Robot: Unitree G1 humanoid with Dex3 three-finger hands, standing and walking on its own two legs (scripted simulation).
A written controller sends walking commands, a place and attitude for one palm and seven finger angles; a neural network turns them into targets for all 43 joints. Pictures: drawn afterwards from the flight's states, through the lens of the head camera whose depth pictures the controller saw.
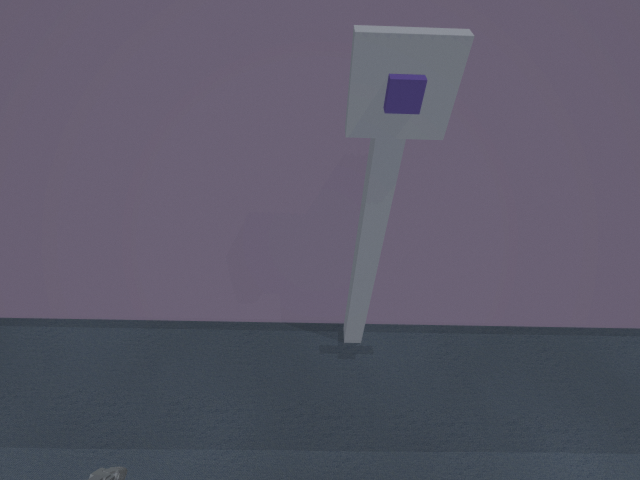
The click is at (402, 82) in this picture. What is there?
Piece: button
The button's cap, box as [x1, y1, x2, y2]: [384, 74, 426, 113]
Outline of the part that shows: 389,74 384,101 384,111 391,113 419,113 426,83 425,76 414,74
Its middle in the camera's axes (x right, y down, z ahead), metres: +0.14 -0.24 +0.65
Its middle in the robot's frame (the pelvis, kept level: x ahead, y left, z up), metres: +0.68 -0.10 +0.17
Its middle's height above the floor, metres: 0.94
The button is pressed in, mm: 0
